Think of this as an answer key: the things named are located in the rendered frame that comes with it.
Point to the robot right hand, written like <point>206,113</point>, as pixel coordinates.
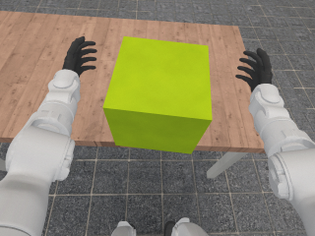
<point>262,73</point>

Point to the left robot upper arm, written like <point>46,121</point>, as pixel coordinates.
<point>42,156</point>

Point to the robot left shin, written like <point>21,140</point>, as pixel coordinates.
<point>123,223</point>

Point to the left robot thigh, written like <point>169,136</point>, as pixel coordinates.
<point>124,231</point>

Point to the right robot upper arm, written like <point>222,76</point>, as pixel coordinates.
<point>292,177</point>

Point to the table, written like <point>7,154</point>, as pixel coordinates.
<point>33,47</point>

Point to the robot left hand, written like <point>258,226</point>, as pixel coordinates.
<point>74,58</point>

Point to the carton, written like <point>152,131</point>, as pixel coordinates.
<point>159,96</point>

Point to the right robot forearm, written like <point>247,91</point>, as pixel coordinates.
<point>273,124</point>

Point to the left robot forearm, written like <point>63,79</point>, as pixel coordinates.
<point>57,111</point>

